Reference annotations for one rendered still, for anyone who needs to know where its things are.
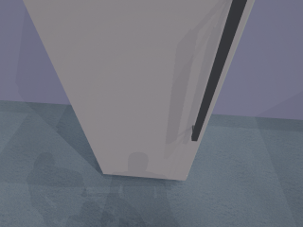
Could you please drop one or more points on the fridge door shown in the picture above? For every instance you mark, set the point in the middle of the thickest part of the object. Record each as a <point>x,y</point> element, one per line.
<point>135,73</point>

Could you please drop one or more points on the handle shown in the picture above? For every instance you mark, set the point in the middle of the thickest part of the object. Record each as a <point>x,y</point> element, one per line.
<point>229,31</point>

